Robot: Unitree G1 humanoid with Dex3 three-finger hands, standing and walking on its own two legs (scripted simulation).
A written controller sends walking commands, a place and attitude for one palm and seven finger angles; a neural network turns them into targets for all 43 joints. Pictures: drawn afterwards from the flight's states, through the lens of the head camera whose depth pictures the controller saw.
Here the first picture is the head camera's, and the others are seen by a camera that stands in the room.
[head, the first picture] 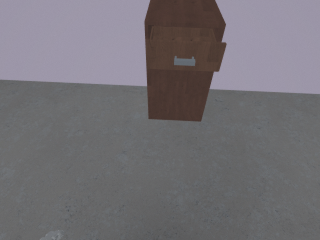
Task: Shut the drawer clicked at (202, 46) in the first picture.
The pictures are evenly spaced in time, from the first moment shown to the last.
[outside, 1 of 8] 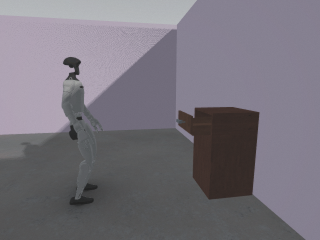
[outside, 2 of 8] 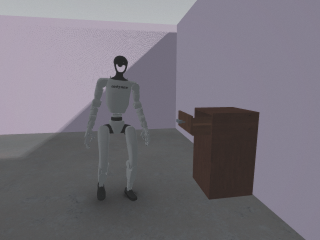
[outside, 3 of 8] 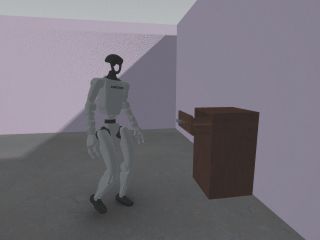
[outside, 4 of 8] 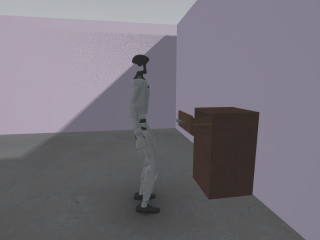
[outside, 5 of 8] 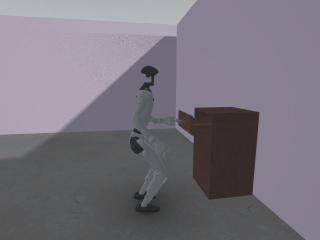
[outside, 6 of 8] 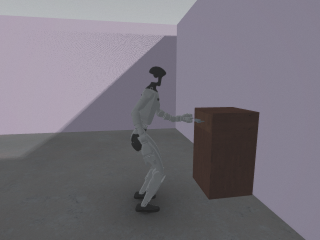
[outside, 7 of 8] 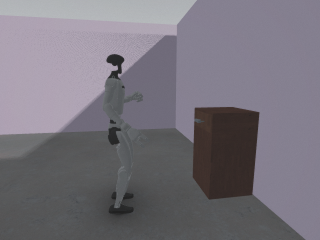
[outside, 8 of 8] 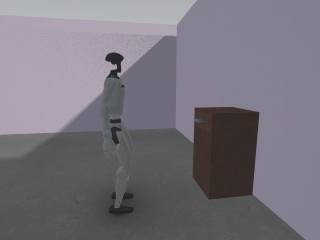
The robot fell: no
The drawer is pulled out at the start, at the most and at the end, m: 0.19 0.19 0.00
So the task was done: yes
